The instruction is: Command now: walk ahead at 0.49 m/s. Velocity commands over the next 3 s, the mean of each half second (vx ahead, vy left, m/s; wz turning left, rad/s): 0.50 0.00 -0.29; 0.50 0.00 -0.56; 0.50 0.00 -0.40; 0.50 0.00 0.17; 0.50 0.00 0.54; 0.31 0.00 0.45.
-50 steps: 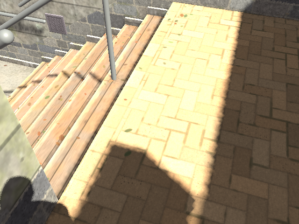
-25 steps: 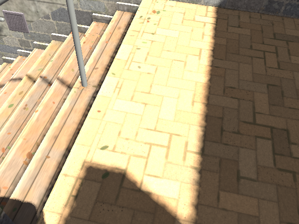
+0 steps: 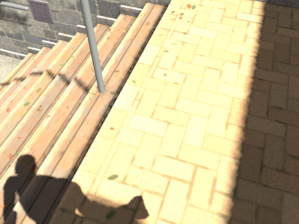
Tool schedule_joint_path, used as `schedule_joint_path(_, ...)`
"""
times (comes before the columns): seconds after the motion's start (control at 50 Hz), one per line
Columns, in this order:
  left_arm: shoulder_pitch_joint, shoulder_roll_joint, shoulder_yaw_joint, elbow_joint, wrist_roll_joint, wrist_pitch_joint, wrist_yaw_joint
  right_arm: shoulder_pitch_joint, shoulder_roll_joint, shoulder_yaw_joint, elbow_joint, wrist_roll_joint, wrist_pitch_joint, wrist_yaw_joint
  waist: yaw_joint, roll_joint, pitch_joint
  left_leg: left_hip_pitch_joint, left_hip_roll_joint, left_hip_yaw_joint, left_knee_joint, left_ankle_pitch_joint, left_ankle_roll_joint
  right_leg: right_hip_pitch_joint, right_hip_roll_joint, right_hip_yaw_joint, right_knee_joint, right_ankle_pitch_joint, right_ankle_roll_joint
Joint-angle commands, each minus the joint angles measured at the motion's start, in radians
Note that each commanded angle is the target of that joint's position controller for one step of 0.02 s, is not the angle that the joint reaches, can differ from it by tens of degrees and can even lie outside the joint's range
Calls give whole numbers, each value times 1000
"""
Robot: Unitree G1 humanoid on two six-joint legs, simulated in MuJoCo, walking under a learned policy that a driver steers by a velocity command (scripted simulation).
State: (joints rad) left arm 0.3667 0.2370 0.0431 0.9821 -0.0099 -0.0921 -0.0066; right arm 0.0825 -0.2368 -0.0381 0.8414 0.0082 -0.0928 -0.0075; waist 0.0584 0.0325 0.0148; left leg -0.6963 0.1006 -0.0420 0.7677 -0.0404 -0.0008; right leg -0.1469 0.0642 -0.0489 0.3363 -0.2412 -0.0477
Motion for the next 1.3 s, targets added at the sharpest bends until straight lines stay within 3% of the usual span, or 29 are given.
schedule_joint_path(0.02,-11,151,32,-41,-27,-5,13,-23,-31,-4,-53,5,0,17,-30,-100,-4,138,-26,18,-148,117,25,-10,-275,145,-153,364,-163)
schedule_joint_path(0.12,11,179,42,-24,-21,19,13,-68,-94,-30,-89,3,-15,38,-55,-85,30,212,-55,31,-246,-15,77,88,-312,191,-58,307,-126)
schedule_joint_path(0.16,-14,145,25,-46,-6,23,12,192,-170,-72,-20,-1,-21,30,-173,-46,-118,592,-37,10,-242,0,118,-35,-207,128,250,407,-75)
schedule_joint_path(0.18,69,52,-4,-62,2,13,8,344,-273,-97,1,-14,-20,23,-183,142,-276,986,209,-319,-277,-57,232,-366,-67,41,646,85,-6)
schedule_joint_path(0.2,106,35,-10,-57,-18,-1,5,405,-254,-92,16,-9,-17,27,-186,269,-378,1070,331,-666,-433,-223,301,-540,-7,151,877,-331,5)
schedule_joint_path(0.22,47,150,21,-62,-41,-7,6,325,-189,-70,0,-5,-24,27,-171,151,-242,941,309,-592,-461,-298,255,-610,-53,224,969,-289,-10)
schedule_joint_path(0.26,-40,132,30,-82,-35,-1,18,159,-120,-48,-14,-1,-28,28,-100,47,-84,666,236,-333,-516,-182,180,-561,-143,191,891,-125,-11)
schedule_joint_path(0.32,-15,97,44,-65,-21,44,20,99,-66,-39,-8,-24,-44,28,-52,76,-34,516,157,-122,-607,-102,151,-443,-187,173,823,3,-4)
schedule_joint_path(0.46,-141,67,62,-130,-18,62,15,189,-114,-53,47,-23,-37,-7,-70,34,28,628,160,68,-646,67,150,-612,-165,212,610,257,18)
schedule_joint_path(0.56,-288,46,41,-199,-27,50,-20,216,-156,-70,48,-18,-14,-28,-112,2,74,700,168,188,-628,110,124,-620,-162,100,426,324,9)
schedule_joint_path(0.62,-385,19,23,-252,-23,52,-26,305,-125,-61,86,-15,-1,-25,-147,1,118,776,191,229,-580,230,137,-635,-159,28,362,285,-25)
schedule_joint_path(0.66,-414,23,23,-288,-33,56,-39,302,-152,-61,84,-1,9,-25,-133,14,115,808,202,245,-532,384,136,-588,-133,-22,336,186,-46)
schedule_joint_path(0.7,-342,55,39,-285,-11,60,-51,273,-198,-65,80,15,13,-27,-76,73,46,841,211,287,-415,725,121,-445,-71,-86,326,83,-72)
schedule_joint_path(0.74,-97,159,89,-222,-17,62,-45,209,-223,-68,53,23,19,-26,67,96,-87,750,172,312,-94,859,76,-97,9,-109,255,102,-124)
schedule_joint_path(0.76,55,256,131,-180,-19,70,-19,193,-232,-68,29,9,11,-24,138,-1,-178,513,115,309,206,586,24,210,-59,55,215,149,-190)
schedule_joint_path(0.78,21,350,139,-182,-21,72,-14,314,-63,-21,-19,-34,-15,-5,-14,-289,-272,67,-93,202,575,-488,-38,540,-328,618,112,34,-374)
schedule_joint_path(0.8,52,280,115,-206,4,57,-18,224,-100,-18,-45,16,-65,7,47,-187,-409,-34,-126,-47,689,-551,-20,586,-417,908,-74,-96,-418)
schedule_joint_path(0.82,18,204,95,-189,9,40,-24,109,-145,-29,-77,50,-82,10,61,-110,-242,-133,-69,-59,666,-451,12,502,-384,746,-93,-2,-348)
schedule_joint_path(0.84,-53,155,80,-194,-4,26,-27,89,-138,-26,-81,38,-89,4,14,-31,-147,-114,-19,-58,573,-353,32,355,-335,601,-85,106,-303)
schedule_joint_path(0.88,-145,90,59,-218,-7,21,-22,120,-141,-37,-65,-2,-72,0,-64,-20,-73,17,30,-54,439,-275,11,135,-242,421,-107,261,-260)
schedule_joint_path(0.98,-80,159,71,-218,-13,19,9,29,-105,-33,-118,-28,-29,-2,-56,-58,-11,41,4,-6,162,-114,-54,-5,-184,306,-156,413,-244)
schedule_joint_path(1.02,-65,167,75,-233,-12,17,22,-65,-99,-29,-138,-18,-28,8,-20,-83,25,108,-40,12,-76,55,-54,-71,-132,254,-142,384,-207)
schedule_joint_path(1.06,-16,172,79,-218,-13,19,21,-137,-68,-17,-161,-18,-34,17,23,-108,23,187,-79,33,-211,201,-43,-98,-121,262,-145,280,-174)
schedule_joint_path(1.12,33,169,76,-197,-24,19,13,-185,-104,-27,-190,-5,-39,25,38,-127,37,198,-89,-10,-286,213,-18,-21,-165,342,-91,208,-161)
schedule_joint_path(1.2,18,167,76,-200,-3,30,37,-116,-179,-48,-175,0,-57,32,-13,-160,2,231,-84,-28,-302,89,28,115,-235,428,26,308,-133)
schedule_joint_path(1.24,-8,134,62,-215,5,38,25,47,-198,-67,-144,-18,-67,23,-100,-132,-121,518,-67,-2,-315,85,82,63,-147,372,258,497,-97)
schedule_joint_path(1.26,22,99,46,-226,18,41,27,210,-237,-76,-134,-31,-64,24,-158,-19,-267,825,88,-175,-259,121,166,-126,-68,310,551,322,-54)
schedule_joint_path(1.28,216,22,19,-207,-19,34,20,316,-285,-91,-78,-22,-49,39,-101,320,-425,1136,300,-634,-362,-116,324,-446,56,230,877,-320,11)
schedule_joint_path(1.3,192,110,30,-187,-38,28,20,323,-203,-72,-76,4,-42,43,-120,206,-347,1083,302,-760,-453,-415,301,-570,-3,273,990,-338,14)
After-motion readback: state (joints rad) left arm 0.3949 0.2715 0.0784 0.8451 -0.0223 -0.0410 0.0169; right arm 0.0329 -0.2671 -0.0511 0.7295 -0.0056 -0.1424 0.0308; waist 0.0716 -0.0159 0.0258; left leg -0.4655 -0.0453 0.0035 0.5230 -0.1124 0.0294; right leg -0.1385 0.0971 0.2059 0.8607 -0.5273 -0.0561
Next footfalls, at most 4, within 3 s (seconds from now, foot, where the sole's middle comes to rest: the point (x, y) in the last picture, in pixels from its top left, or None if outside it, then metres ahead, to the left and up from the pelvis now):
0.16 left None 0.27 0.14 -0.78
0.76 right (196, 212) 0.52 -0.14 -0.78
1.24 left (191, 140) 0.90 -0.13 -0.78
1.76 right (258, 140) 0.92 -0.48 -0.78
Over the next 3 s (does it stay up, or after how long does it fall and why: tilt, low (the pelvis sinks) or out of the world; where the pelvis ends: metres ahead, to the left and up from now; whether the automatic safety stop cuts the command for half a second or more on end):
stays up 1.41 -0.54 -0.01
